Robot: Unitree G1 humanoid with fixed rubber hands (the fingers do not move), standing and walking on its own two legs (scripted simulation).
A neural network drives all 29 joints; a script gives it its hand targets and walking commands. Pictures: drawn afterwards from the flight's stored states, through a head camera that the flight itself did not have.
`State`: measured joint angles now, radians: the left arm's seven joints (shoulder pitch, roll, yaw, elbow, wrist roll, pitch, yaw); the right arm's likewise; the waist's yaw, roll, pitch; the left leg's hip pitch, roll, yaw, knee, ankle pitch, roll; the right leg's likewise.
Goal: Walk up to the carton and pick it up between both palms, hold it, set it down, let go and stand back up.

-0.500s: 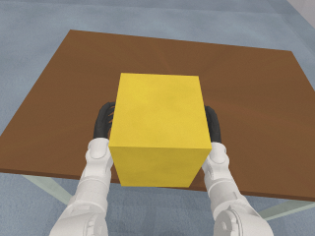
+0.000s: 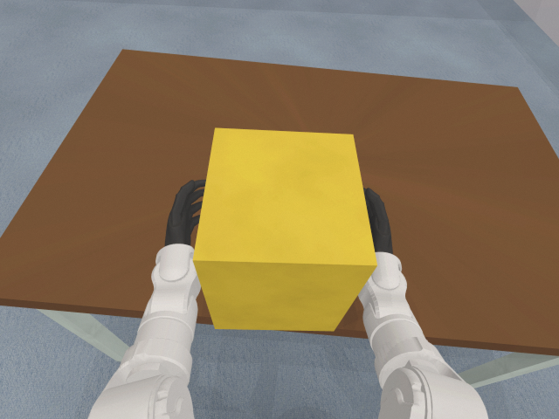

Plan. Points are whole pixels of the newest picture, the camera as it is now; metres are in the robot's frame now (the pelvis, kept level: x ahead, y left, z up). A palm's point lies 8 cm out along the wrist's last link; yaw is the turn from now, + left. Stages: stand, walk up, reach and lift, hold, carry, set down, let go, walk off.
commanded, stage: set down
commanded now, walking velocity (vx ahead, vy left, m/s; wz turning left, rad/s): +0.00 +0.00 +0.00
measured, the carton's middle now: (279, 238) +0.38 +0.02 +0.01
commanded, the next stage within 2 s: none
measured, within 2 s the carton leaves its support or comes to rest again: neither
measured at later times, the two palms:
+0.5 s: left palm (180, 238) +0.37 +0.17 +0.01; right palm (375, 250) +0.37 -0.13 +0.00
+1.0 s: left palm (155, 287) +0.29 +0.20 -0.01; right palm (418, 301) +0.30 -0.18 +0.00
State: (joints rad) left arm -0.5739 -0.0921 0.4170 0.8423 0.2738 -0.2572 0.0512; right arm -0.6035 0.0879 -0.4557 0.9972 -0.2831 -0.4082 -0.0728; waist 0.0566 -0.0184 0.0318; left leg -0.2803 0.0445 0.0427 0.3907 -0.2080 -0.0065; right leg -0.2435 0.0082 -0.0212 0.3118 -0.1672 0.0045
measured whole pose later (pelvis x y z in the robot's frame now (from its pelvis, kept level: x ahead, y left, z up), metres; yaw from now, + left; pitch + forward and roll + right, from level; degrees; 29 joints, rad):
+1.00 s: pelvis -0.03 +0.01 -0.01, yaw +0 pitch +7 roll -2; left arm -0.35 0.10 0.06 0.88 -0.02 -0.31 0.11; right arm -0.39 -0.18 0.07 1.06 0.20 -0.45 -0.04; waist 0.02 -0.02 -0.10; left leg -0.41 0.05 0.04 0.51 -0.22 -0.01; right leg -0.36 0.01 -0.02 0.40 -0.17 0.01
